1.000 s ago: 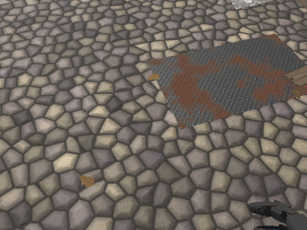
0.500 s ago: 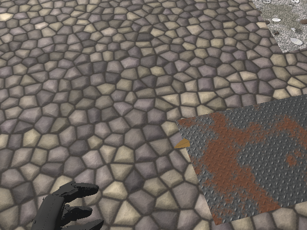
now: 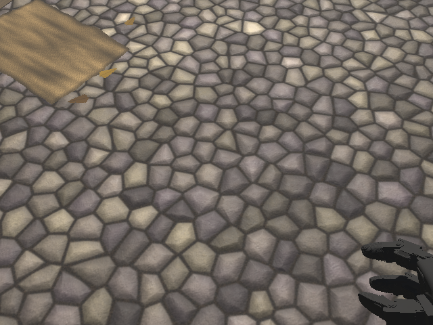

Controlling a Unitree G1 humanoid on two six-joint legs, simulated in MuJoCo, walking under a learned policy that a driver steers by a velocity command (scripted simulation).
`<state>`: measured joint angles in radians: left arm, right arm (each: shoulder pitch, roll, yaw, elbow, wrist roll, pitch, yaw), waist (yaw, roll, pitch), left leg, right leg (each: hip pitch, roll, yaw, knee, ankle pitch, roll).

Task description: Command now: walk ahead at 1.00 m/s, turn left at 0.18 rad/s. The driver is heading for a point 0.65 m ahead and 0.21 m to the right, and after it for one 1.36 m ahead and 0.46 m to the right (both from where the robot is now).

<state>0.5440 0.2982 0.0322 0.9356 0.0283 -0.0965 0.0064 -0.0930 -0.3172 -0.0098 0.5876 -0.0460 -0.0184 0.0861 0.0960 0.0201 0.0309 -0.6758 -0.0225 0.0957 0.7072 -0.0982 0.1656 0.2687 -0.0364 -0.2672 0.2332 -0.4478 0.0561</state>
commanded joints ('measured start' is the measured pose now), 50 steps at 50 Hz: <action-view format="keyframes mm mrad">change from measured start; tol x64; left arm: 1 -152 253 37 -93 -7 12 17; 50 -261 112 27 -201 7 22 -25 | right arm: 1 532 -156 -65 126 -16 -4 -44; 50 395 -74 -60 79 -9 -63 -91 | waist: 1 -387 -113 -157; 50 -160 -17 -124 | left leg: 1 809 -66 -56 -131 -84 59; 3 1203 470 -851 -257 -338 136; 22 767 232 170 -188 1287 -160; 26 -169 -78 -120 1079 -426 -187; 40 158 53 -83 -90 199 -209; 50 749 338 -696 -455 -509 34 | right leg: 1 -435 -209 56 596 1345 -156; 3 -928 61 323 1348 -81 -141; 22 -528 132 61 499 431 -245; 26 137 -170 969 209 178 -592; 34 -651 26 666 -91 330 -401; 44 -324 21 653 314 1081 -218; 47 -849 225 446 1158 -11 -147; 50 -982 51 393 1116 181 -162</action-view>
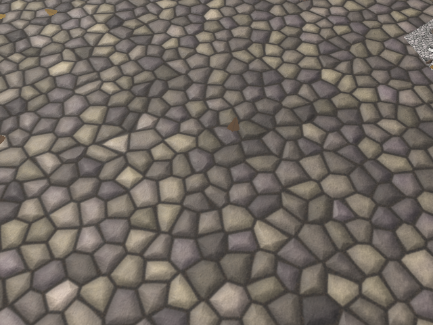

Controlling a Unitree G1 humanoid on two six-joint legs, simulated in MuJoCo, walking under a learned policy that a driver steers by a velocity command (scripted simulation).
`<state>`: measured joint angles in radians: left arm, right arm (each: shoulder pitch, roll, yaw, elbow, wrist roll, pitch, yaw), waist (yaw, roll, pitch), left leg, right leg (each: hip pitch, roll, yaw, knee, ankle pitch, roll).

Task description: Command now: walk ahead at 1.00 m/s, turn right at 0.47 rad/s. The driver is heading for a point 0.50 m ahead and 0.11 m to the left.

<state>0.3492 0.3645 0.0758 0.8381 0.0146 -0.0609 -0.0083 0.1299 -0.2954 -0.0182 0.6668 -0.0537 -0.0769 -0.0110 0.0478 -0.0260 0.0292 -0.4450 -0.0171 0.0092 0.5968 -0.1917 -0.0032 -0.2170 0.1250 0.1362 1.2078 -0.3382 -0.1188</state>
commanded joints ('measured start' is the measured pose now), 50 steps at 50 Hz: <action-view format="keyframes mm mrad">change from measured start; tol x32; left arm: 1 -139 30 -21 -135 33 -9 -23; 50 -117 4 -24 22 24 79 44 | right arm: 1 204 -85 -46 40 -1 -11 7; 18 444 -71 -46 118 74 -15 10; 50 -50 -12 -20 110 37 62 7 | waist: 1 -106 25 -71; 12 -39 91 53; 18 82 -190 -432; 23 -52 -156 -110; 36 -84 338 -449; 50 -19 62 -94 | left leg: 1 440 283 -493 -353 -294 177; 14 262 167 -152 -271 662 150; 18 -238 -45 -98 787 -292 79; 25 -223 99 -106 430 -221 -6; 33 322 -25 -13 -86 370 68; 36 731 431 -498 -42 1277 388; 50 -20 102 -168 -253 -288 82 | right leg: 1 -483 -131 2 86 64 13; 7 -540 -206 -75 -251 128 74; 15 265 -83 -178 -643 193 58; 17 630 -574 396 -733 15 -30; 23 223 -418 96 -853 924 -124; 33 1 -275 -152 -737 725 32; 36 -260 -92 -80 12 -361 175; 50 113 -241 -38 -776 180 101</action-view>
